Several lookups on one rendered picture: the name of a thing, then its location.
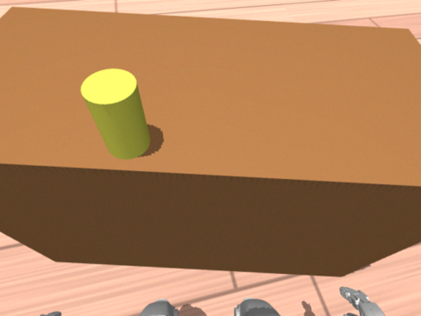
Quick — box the can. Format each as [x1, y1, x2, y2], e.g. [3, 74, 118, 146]
[81, 68, 150, 159]

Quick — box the right robot hand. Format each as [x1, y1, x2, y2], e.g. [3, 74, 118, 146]
[339, 287, 385, 316]

